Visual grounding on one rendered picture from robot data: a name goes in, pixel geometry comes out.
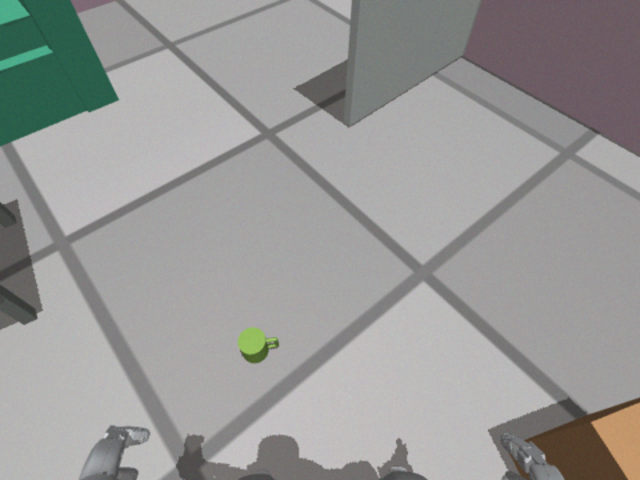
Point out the left robot hand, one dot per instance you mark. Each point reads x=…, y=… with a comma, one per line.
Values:
x=106, y=455

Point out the right robot hand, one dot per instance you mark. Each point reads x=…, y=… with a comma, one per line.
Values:
x=530, y=458

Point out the sofa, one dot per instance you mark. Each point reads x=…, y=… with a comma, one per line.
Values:
x=49, y=70

